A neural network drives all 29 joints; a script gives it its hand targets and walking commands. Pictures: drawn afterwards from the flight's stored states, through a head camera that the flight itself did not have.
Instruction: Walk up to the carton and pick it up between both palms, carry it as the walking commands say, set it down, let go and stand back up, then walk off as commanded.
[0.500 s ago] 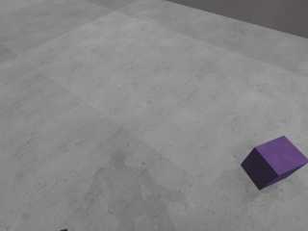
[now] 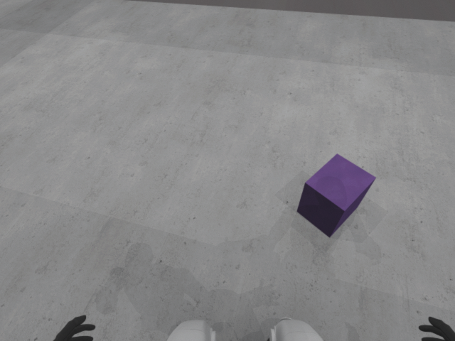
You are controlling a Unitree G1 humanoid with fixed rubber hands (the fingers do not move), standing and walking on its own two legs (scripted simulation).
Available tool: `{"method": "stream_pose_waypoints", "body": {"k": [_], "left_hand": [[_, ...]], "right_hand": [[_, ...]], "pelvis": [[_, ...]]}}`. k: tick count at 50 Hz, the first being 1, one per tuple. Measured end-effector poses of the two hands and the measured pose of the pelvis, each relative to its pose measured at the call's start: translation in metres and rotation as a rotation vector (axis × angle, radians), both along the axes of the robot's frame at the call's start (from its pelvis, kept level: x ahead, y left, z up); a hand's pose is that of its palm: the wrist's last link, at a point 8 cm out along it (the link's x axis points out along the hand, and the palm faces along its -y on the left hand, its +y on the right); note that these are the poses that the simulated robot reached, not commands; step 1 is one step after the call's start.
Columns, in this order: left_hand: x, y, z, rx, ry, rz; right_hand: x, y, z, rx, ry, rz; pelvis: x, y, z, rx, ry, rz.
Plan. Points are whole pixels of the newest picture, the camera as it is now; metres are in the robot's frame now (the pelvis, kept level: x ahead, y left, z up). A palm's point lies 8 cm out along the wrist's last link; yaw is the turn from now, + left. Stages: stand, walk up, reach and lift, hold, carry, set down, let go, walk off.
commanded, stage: walk up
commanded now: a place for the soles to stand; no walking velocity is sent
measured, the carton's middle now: (333, 195) +0.76 -0.39 -0.62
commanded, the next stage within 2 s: none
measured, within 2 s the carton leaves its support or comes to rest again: neither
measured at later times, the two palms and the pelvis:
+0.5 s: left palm (171, 225) +0.34 +0.17 -0.09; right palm out of the picture +0.10 -0.42 -0.09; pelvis +0.14 -0.09 +0.00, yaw -16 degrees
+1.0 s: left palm (206, 191) +0.44 +0.10 -0.10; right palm out of the picture +0.18 -0.51 -0.11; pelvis +0.24 -0.17 -0.02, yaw -26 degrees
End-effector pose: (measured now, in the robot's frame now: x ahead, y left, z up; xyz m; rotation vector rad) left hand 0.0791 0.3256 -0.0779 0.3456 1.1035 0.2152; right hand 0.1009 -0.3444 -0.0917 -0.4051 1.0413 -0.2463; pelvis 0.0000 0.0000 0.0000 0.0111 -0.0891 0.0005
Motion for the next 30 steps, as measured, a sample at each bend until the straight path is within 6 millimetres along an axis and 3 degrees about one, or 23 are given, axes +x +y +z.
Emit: {"method": "stream_pose_waypoints", "body": {"k": [4, 9, 13, 16, 20, 24, 30], "left_hand": [[0.042, -0.013, -0.009, -0.012, 0.002, -0.086], [0.107, -0.048, -0.015, -0.032, 0.022, -0.226], [0.168, -0.083, -0.014, -0.038, -0.004, -0.326], [0.216, -0.112, -0.014, -0.027, -0.071, -0.384], [0.252, -0.139, -0.011, -0.034, -0.139, -0.389], [0.260, -0.154, -0.009, -0.043, -0.117, -0.381], [0.265, -0.155, -0.023, -0.054, -0.059, -0.363]], "right_hand": [[-0.030, 0.000, 0.000, -0.012, 0.049, -0.048], [-0.074, -0.022, 0.011, -0.050, 0.106, -0.197], [-0.088, -0.047, 0.014, -0.064, 0.124, -0.278], [-0.087, -0.066, 0.005, -0.057, 0.144, -0.316], [-0.058, -0.076, 0.002, -0.024, 0.124, -0.335], [-0.010, -0.079, 0.006, -0.002, 0.053, -0.298], [0.046, -0.079, 0.007, -0.008, -0.026, -0.261]], "pelvis": [[0.019, -0.005, -0.002, 0.023, 0.030, -0.062], [0.050, -0.023, 0.001, 0.058, 0.044, -0.134], [0.075, -0.043, -0.001, 0.062, 0.049, -0.206], [0.092, -0.063, -0.010, 0.025, 0.041, -0.236], [0.110, -0.082, -0.009, 0.004, 0.019, -0.265], [0.133, -0.090, -0.002, -0.014, 0.022, -0.282], [0.170, -0.097, -0.006, 0.003, 0.024, -0.312]]}}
